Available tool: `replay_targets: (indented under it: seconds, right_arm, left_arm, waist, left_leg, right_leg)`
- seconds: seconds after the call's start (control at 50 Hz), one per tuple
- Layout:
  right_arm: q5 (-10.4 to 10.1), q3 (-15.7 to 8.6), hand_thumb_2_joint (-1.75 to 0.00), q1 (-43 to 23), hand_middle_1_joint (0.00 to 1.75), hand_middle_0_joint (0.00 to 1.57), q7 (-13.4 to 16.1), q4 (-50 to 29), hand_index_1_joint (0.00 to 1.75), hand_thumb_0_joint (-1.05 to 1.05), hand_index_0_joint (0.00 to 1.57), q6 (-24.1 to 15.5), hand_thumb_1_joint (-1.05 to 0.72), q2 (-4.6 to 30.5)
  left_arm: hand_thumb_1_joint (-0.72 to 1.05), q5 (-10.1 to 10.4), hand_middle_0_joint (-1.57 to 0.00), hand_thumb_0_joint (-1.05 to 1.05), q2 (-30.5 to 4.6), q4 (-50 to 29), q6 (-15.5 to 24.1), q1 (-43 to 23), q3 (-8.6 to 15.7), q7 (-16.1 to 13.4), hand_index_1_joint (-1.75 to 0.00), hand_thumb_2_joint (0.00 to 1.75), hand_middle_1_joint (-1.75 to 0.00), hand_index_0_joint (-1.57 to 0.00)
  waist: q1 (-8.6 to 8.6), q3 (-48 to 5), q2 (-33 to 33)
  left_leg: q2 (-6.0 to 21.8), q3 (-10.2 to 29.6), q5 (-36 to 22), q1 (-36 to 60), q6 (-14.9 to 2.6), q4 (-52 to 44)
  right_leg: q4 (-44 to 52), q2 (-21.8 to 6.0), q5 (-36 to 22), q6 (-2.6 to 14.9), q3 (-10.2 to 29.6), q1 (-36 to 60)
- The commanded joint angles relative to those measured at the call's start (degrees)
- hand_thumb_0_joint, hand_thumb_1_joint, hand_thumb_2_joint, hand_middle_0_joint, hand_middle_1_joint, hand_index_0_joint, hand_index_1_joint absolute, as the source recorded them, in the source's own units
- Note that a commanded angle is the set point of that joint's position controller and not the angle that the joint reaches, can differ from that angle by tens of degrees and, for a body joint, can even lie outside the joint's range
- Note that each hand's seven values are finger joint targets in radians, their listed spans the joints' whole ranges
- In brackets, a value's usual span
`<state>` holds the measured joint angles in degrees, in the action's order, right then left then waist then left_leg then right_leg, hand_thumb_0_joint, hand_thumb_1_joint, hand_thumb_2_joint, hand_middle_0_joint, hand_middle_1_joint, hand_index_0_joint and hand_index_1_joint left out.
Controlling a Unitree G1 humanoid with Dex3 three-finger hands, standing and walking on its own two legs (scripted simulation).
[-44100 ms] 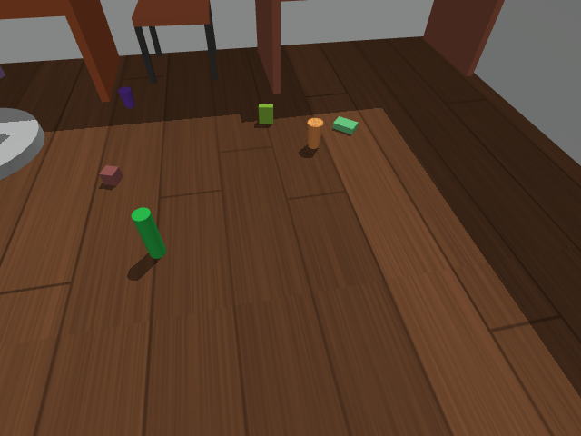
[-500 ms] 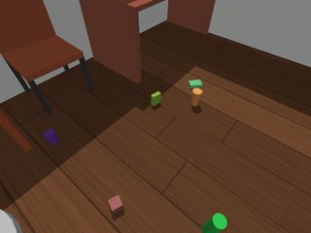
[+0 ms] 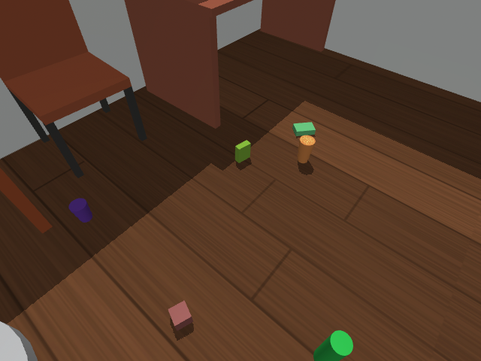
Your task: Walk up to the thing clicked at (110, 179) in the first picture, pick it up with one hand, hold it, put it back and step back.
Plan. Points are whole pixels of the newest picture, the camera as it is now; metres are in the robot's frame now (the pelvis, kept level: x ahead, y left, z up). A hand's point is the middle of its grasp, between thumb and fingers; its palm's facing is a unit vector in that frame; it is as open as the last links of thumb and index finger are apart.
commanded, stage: stand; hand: left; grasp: from above
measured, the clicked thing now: (180, 315) +0.39 +0.23 -0.75
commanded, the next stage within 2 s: rise first in 0.08 s
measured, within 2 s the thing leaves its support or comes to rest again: neither
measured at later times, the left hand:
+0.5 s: hand out of the picture +0.15 +0.25 -0.18, palm faces -0.05 -0.93 -0.38, open 10.3 cm
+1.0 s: hand out of the picture +0.11 +0.27 -0.25, palm faces -0.16 -0.84 -0.52, open 13.5 cm
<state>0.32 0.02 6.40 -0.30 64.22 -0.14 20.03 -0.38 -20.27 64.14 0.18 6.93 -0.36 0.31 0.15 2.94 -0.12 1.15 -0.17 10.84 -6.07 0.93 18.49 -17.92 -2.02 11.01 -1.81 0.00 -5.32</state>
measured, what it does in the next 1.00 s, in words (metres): lowers itself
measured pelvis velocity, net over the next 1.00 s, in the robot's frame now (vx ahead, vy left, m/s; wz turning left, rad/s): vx -0.02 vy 0.01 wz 0.00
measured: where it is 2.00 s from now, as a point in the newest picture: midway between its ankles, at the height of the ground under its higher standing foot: outside the picture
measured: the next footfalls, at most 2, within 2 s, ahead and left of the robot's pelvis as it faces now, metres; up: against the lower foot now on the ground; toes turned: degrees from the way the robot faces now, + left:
none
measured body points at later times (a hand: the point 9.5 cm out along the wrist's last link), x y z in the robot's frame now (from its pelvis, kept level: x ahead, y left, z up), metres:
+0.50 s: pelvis -0.02 +0.00 -0.03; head +0.05 +0.01 +0.42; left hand +0.15 +0.30 -0.15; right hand +0.08 -0.26 -0.15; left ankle -0.01 +0.13 -0.75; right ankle -0.01 -0.14 -0.75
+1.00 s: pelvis -0.02 +0.01 -0.11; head +0.08 +0.02 +0.33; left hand +0.12 +0.31 -0.22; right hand +0.15 -0.24 -0.20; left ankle -0.01 +0.13 -0.75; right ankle -0.01 -0.14 -0.75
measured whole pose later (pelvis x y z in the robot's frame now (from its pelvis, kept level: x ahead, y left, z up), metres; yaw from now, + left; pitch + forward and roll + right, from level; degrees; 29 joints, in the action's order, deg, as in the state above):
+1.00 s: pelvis -0.02 +0.01 -0.11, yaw +0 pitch +19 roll -2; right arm -0.1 -1.7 10.3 0.9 32.0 -7.1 12.9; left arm -16.7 -17.7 28.3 -13.5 12.4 8.1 -3.3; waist 1.4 -7.2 -0.1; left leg 1.9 2.1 31.1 -56.7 0.8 68.4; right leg -66.0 -1.2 30.7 -2.0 -0.4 -54.6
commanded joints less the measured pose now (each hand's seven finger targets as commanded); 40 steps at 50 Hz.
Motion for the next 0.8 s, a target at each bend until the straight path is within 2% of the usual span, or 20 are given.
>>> replay_targets:
  seconds: [0.0,0.14,0.16,0.18,0.2,0.22,0.24,0.26,0.28,0.3,0.32,0.36,0.4,0.48,0.62,0.66,0.7,0.72,0.76,0.78]
  right_arm:
    - [0.17,-2.19,-0.9,-1.27,0.3,0.2,0.67,-3.36,0.3,0.0,0.2,-1.53,-0.9,12.51]
    - [0.23,-2.3,-0.9,-1.36,0.3,0.2,0.71,-3.61,0.3,0.0,0.2,-1.49,-0.9,12.27]
    - [0.15,-2.41,-0.89,-1.54,0.3,0.2,0.76,-3.66,0.3,0.0,0.2,-1.53,-0.84,12.57]
    - [-3.68,0.25,-0.93,-0.86,0.3,0.2,1.88,-19.14,0.3,0.0,0.2,-4.15,-0.92,2.97]
    - [-3.61,-0.09,-0.92,1.59,0.3,0.2,2.5,-16.01,0.3,0.0,0.2,-4.05,-0.98,4.56]
    - [-4.0,-1.36,-0.92,4.18,0.3,0.2,3.17,-16.79,0.3,0.0,0.2,-3.38,-0.97,6.4]
    - [-3.44,-2.11,-0.91,5.18,0.3,0.2,3.21,-17.17,0.3,0.0,0.2,-2.98,-0.95,6.32]
    - [-3.21,-2.52,-0.91,5.65,0.3,0.2,3.18,-18.58,0.3,0.0,0.2,-3.01,-0.94,6.19]
    - [-2.15,-3.69,-0.91,6.21,0.3,0.2,3.15,-20.3,0.3,0.0,0.2,-3.44,-0.94,6.11]
    - [-1.49,-4.55,-0.91,8.07,0.3,0.2,2.85,-20.52,0.3,0.0,0.2,-3.53,-0.93,5.88]
    - [-1.14,-4.98,-0.91,8.49,0.3,0.2,2.34,-22.05,0.3,0.0,0.2,-3.65,-0.95,5.51]
    - [-1.42,-5.16,-0.9,7.88,0.3,0.2,2.09,-25.75,0.3,0.0,0.2,-3.77,-0.91,4.96]
    - [-1.73,-5.24,-0.89,6.67,0.3,0.2,1.82,-28.45,0.3,0.0,0.2,-3.8,-0.89,4.52]
    - [-1.62,-5.1,-0.9,5.61,0.3,0.2,1.12,-31.87,0.3,0.0,0.2,-4.5,-0.9,3.79]
    - [-0.96,-5.82,-0.9,7.55,0.3,0.2,0.95,-35.46,0.3,0.0,0.2,-7.06,-0.92,2.75]
    - [-0.89,-5.79,-0.9,7.55,0.3,0.2,1.03,-35.86,0.3,0.0,0.2,-7.54,-0.92,2.56]
    - [-0.68,-5.94,-0.91,7.12,0.3,0.2,1.18,-36.4,0.3,0.0,0.2,-8.04,-0.92,2.56]
    - [-0.63,-5.94,-0.91,7.14,0.3,0.2,1.41,-36.69,0.3,0.0,0.2,-8.18,-0.93,2.37]
    - [-0.58,-5.83,-0.91,6.88,0.3,0.2,1.55,-37.47,0.3,0.0,0.2,-8.54,-0.95,2.31]
    - [-0.65,-5.72,-0.91,7.12,0.3,0.2,1.62,-37.71,0.3,0.0,0.2,-8.71,-0.94,2.03]
  left_arm:
    - [0.9,-0.22,-0.2,0.0,-12.23,-3.08,1.4,-1.17,2.68,-0.81,-0.3,0.9,-0.3,-0.2]
    - [0.9,-0.16,-0.2,0.0,-12.13,-3.26,1.5,-1.54,2.69,-0.86,-0.3,0.9,-0.3,-0.2]
    - [0.83,-0.21,-0.23,0.0,-12.26,-3.33,1.49,-1.09,2.75,-0.87,-0.38,0.9,-0.36,-0.2]
    - [0.75,2.88,-0.29,0.0,-2.35,-23.43,6.66,-21.19,2.98,-1.64,-0.46,0.94,-0.43,-0.24]
    - [0.67,2.61,-0.27,0.0,-4.91,-18.95,6.36,-28.86,3.61,-2.03,-0.54,0.93,-0.51,-0.22]
    - [0.59,1.56,-0.26,0.0,-9.79,-10.13,4.34,-17.67,6.61,-2.2,-0.62,0.9,-0.59,-0.23]
    - [0.51,0.22,-0.23,0.0,-11.33,-5.22,2.97,-15.26,8.12,-1.7,-0.67,0.9,-0.65,-0.21]
    - [0.43,-1.03,-0.2,0.0,-13.71,-4.93,2.57,-18.13,9.34,-1.01,-0.73,0.88,-0.73,-0.2]
    - [0.35,-2.76,-0.22,0.0,-14.3,-6.04,2.96,-18.04,10.68,-0.42,-0.77,0.85,-0.78,-0.23]
    - [0.27,-4.59,-0.2,0.0,-14.56,-3.43,2.33,-11.81,12.21,0.01,-0.81,0.85,-0.83,-0.21]
    - [0.19,-5.32,-0.2,0.0,-12.33,-3.3,1.53,-6.16,12.54,0.54,-0.85,0.85,-0.87,-0.21]
    - [0.03,-6.89,-0.17,0.0,-11.35,-7.45,-0.25,-4.68,12.28,0.39,-0.89,0.87,-0.91,-0.19]
    - [-0.13,-7.85,-0.17,0.0,-9.47,-10.72,-3.18,-5.85,11.3,-0.26,-0.93,0.87,-0.93,-0.18]
    - [-0.45,-9.47,-0.2,0.0,-9.32,-15.32,-7.13,-7.55,11.5,-1.78,-0.94,0.87,-0.94,-0.19]
    - [-0.5,-12.46,-0.23,0.0,-9.5,-28.13,-6.87,-4.43,13.3,-3.35,-0.94,0.88,-0.92,-0.21]
    - [-0.49,-12.74,-0.24,0.0,-7.29,-29.86,-7.54,-1.78,12.15,-3.31,-0.94,0.87,-0.92,-0.22]
    - [-0.5,-13.42,-0.23,0.0,-8.48,-32.74,-8.12,-0.36,13.35,-3.55,-0.94,0.87,-0.93,-0.22]
    - [-0.49,-13.81,-0.24,0.0,-8.88,-35.1,-8.51,1.1,13.29,-3.68,-0.94,0.85,-0.93,-0.23]
    - [-0.49,-14.58,-0.24,0.0,-8.57,-37.24,-9.48,1.64,13.09,-3.86,-0.95,0.84,-0.95,-0.24]
    - [-0.48,-14.72,-0.24,0.0,-6.43,-38.38,-10.05,3.92,11.48,-3.8,-0.95,0.83,-0.95,-0.23]
  waist:
    - [-0.34,-4.08,-0.1]
    - [-0.07,-4.44,-0.09]
    - [-0.23,-4.81,-0.27]
    - [6.8,-0.3,-0.17]
    - [5.37,-2.63,0.3]
    - [3.36,-1.59,1.02]
    - [2.91,-4.14,3.03]
    - [2.18,-5.7,3.6]
    - [1.38,-11.09,2.5]
    - [0.38,-13.93,0.07]
    - [-1.39,-15.48,-2.13]
    - [-1.98,-17.09,-3.84]
    - [-1.0,-15.39,-2.29]
    - [-0.07,-14.0,0.37]
    - [0.17,-20.97,-3.9]
    - [1.15,-20.46,-3.16]
    - [0.71,-20.88,-3.35]
    - [0.19,-22.74,-4.29]
    - [1.23,-22.6,-3.54]
    - [1.47,-23.2,-3.74]
  left_leg:
    - [6.48,4.8,-10.93,0.35,-2.02,-2.23]
    - [6.28,4.39,-12.55,0.86,-2.02,-1.72]
    - [6.53,4.51,-12.2,1.59,-1.97,-1.69]
    - [-1.06,-2.46,-2.43,-6.48,-1.29,2.44]
    - [-1.27,-2.04,-1.01,-5.83,-1.27,3.34]
    - [-0.94,-2.04,0.08,-7.65,-1.17,3.65]
    - [-1.52,-1.86,-0.53,-10.07,-1.47,6.67]
    - [-1.53,-1.76,-1.35,-11.52,-1.59,8.97]
    - [-1.52,-1.76,-3.44,-11.46,-1.46,10.99]
    - [-2.1,-1.86,-5.14,-13.33,-1.21,13.48]
    - [-2.27,-1.83,-6.25,-14.57,-0.73,14.8]
    - [-2.27,-1.81,-7.38,-14.75,-0.28,14.97]
    - [-2.21,-1.44,-5.06,-16.51,-0.5,14.95]
    - [-1.55,-0.94,-1.21,-21.55,-0.7,19.44]
    - [-0.7,-0.41,-1.33,-27.38,-0.57,29.59]
    - [-0.22,0.34,-1.02,-28.93,-0.43,30.96]
    - [-0.05,0.89,0.67,-30.71,-0.47,32.23]
    - [-0.01,0.66,-0.45,-30.84,-0.59,33.48]
    - [-0.08,0.72,1.2,-32.65,-0.79,34.95]
    - [0.0,0.78,0.32,-32.72,-0.71,35.56]
  right_leg:
    - [1.76,-5.87,-10.46,2.37,3.59,1.04]
    - [1.81,-6.1,-12.18,2.53,3.67,1.03]
    - [1.75,-6.0,-11.81,2.49,3.54,0.98]
    - [-2.98,1.87,-6.32,1.75,-0.91,-13.7]
    - [-3.53,1.88,-4.28,1.71,-1.72,-11.29]
    - [-3.88,2.2,-1.9,2.16,-2.27,-10.79]
    - [-5.44,1.98,-1.71,2.2,-2.15,-12.21]
    - [-7.53,2.17,-2.39,2.15,-2.26,-12.9]
    - [-10.38,1.86,-4.8,2.3,-1.92,-12.25]
    - [-12.71,1.58,-6.44,2.47,-1.61,-12.57]
    - [-14.67,1.71,-6.55,2.84,-1.55,-12.86]
    - [-15.3,2.1,-6.53,3.05,-1.71,-12.41]
    - [-14.63,2.47,-4.2,2.8,-2.07,-14.11]
    - [-18.55,2.87,0.6,2.54,-2.51,-20.51]
    - [-29.64,2.7,0.73,2.72,-1.93,-29.55]
    - [-31.74,2.85,1.7,2.83,-2.24,-31.93]
    - [-33.25,2.89,3.58,2.79,-2.28,-33.71]
    - [-34.04,2.71,2.79,2.89,-2.1,-34.11]
    - [-35.02,2.73,3.46,2.7,-2.09,-35.32]
    - [-35.98,2.65,2.82,2.85,-2.03,-36.28]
